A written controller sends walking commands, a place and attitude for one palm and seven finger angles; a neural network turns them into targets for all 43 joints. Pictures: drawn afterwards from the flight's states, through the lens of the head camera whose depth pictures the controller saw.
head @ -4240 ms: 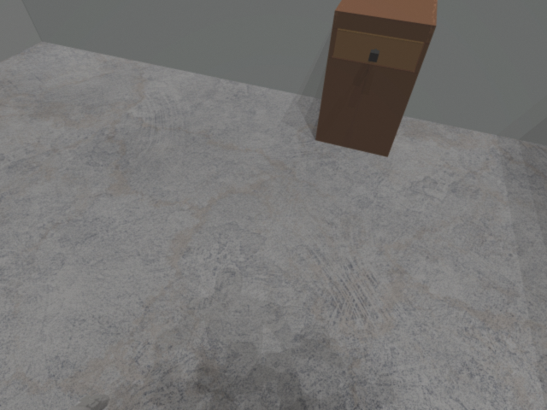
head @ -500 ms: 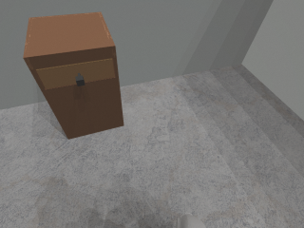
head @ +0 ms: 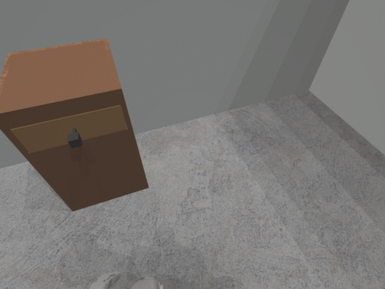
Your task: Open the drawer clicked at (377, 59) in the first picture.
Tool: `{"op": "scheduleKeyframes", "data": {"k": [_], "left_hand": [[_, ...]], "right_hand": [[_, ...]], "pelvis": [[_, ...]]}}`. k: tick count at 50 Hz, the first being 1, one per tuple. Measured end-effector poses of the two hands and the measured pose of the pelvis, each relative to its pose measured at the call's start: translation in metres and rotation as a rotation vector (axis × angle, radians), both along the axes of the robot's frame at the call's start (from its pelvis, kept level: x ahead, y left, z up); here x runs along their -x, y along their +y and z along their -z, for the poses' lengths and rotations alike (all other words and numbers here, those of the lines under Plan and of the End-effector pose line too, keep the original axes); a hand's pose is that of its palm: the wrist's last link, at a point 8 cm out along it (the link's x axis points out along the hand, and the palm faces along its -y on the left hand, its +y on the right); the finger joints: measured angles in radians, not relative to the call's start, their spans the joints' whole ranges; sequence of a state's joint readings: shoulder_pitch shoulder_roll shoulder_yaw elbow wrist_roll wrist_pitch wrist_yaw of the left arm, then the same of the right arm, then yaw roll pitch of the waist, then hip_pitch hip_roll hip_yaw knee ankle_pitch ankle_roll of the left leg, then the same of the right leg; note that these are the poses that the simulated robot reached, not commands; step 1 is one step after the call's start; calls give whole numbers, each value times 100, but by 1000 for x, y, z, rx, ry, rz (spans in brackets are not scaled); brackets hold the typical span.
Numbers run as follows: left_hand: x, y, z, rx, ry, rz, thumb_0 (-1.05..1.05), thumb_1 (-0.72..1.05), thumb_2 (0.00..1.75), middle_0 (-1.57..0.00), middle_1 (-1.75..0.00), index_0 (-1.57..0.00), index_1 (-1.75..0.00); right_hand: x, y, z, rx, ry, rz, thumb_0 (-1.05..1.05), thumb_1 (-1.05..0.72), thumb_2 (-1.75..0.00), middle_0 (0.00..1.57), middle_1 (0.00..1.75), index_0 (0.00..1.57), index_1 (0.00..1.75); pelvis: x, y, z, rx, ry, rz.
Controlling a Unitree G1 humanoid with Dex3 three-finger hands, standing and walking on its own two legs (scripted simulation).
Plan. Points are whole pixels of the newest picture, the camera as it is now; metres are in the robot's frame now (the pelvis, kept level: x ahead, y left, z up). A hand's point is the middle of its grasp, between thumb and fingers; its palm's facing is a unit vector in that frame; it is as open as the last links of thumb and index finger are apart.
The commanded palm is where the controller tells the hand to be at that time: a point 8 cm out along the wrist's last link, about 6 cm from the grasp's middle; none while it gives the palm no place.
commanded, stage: turn to face it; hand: left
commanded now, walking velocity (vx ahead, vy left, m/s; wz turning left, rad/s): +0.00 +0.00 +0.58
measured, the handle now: (74, 136) +0.67 +0.47 -0.19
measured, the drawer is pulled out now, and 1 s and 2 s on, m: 0.00 0.00 0.00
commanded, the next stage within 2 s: take the last steps up to it in 0.58 s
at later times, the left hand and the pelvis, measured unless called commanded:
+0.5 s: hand out of the picture +0.06 +0.24 -0.16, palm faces +0.26 -0.92 -0.28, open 7.3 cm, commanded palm none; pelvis +0.05 +0.01 +0.00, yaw +13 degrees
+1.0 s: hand out of the picture -0.04 +0.15 -0.16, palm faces +0.47 -0.85 -0.23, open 7.3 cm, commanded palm none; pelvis +0.07 -0.01 +0.01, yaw +24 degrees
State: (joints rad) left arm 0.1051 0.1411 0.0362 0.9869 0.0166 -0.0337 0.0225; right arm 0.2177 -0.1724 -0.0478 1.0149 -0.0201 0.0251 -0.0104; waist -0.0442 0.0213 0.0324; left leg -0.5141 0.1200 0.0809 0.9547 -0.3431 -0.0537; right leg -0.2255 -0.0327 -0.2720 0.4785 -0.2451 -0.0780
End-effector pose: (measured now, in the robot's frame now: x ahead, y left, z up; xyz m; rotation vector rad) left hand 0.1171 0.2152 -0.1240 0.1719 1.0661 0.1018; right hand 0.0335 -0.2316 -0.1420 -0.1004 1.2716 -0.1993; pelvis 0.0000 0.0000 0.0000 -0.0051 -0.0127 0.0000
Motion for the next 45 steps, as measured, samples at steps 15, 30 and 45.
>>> {"op": "scheduleKeyframes", "data": {"k": [15,30,45], "left_hand": [[73,78,27,-20,234,-258,0,92,90,-20,-30,-20,-30],[59,39,1,-90,143,-340,0,91,90,-20,-30,-20,-30],[126,-17,-7,-15,210,-500,0,93,90,-21,-30,-21,-30]], "right_hand": [[-122,36,-15,75,-75,-255,0,-90,-90,20,30,20,30],[-142,1,10,-4,-4,-320,0,-90,-90,20,30,20,30],[-188,-1,-6,7,13,-479,1,-91,-90,19,30,19,30]], "pelvis": [[-39,33,7,19,28,-160],[-58,-12,8,-19,28,-276],[-69,-25,-9,-39,22,-397]]}}
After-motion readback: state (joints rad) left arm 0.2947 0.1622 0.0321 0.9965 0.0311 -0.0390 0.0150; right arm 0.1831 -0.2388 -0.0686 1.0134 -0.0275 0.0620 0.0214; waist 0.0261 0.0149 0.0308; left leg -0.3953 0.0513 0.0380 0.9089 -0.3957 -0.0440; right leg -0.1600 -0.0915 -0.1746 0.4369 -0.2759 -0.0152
